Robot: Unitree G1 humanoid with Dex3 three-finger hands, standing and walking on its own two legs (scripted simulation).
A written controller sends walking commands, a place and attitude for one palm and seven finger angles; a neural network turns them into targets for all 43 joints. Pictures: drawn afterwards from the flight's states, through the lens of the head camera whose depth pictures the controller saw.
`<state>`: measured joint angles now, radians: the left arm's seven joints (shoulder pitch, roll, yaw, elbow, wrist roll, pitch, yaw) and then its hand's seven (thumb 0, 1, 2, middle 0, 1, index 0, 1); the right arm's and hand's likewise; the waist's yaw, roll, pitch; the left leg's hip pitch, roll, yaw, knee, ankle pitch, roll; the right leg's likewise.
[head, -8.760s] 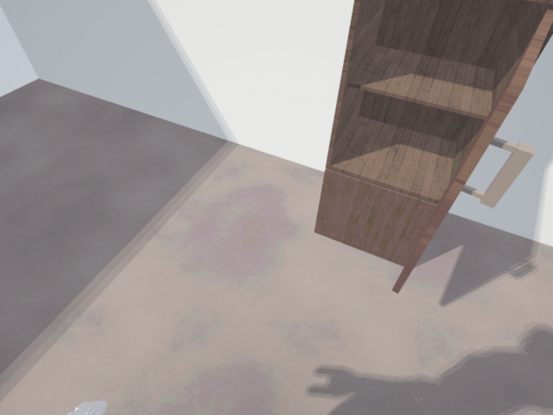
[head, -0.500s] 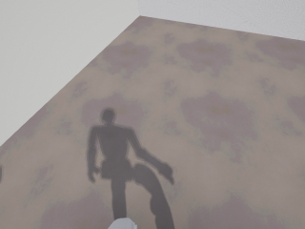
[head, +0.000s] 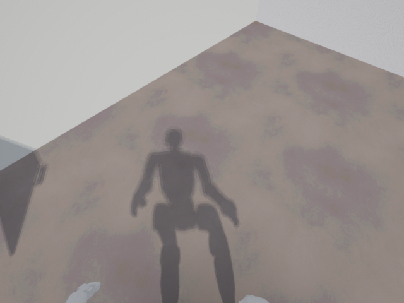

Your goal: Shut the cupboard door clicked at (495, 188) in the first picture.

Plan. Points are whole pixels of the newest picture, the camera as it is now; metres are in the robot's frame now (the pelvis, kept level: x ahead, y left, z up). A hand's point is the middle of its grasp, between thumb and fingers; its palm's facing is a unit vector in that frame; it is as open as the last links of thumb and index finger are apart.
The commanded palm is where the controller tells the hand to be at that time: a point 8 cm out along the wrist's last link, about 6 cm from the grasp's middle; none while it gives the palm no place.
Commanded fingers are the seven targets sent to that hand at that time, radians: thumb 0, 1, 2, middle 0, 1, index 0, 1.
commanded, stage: turn to face it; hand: left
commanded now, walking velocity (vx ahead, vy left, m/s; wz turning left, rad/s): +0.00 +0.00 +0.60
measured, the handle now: out of the picture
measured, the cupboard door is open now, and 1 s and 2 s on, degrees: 80 80 80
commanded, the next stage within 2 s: take the last steps up to it in 1.82 s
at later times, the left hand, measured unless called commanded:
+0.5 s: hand out of the picture -0.03 +0.20 -0.17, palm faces +0.36 -0.90 -0.25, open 7.4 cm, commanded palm none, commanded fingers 0.00 0.90 0.90 -0.20 -0.30 -0.20 -0.30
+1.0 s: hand out of the picture -0.06 +0.20 -0.14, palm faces +0.59 -0.75 -0.30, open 7.4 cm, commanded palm none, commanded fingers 0.00 0.90 0.90 -0.20 -0.30 -0.20 -0.30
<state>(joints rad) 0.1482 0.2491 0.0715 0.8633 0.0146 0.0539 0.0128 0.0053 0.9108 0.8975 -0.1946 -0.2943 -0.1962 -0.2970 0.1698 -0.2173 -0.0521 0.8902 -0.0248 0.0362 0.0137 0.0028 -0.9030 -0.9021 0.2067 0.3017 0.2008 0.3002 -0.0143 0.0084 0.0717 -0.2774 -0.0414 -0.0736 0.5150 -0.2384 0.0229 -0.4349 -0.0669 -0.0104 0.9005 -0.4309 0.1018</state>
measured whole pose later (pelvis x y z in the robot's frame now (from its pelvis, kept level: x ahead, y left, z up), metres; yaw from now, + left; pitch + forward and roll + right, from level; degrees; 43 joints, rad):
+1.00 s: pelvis -0.03 -0.03 -0.01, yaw +37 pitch -1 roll +0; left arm 0.17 0.20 0.04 0.84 0.02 0.02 0.02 0.00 0.91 0.90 -0.20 -0.29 -0.20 -0.30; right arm 0.20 -0.25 -0.08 0.90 -0.02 0.06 0.02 0.00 -0.90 -0.90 0.21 0.30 0.20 0.30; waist -0.02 0.07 0.06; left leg -0.42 -0.07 -0.14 0.75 -0.38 -0.02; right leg -0.27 -0.03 -0.07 0.58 -0.29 0.00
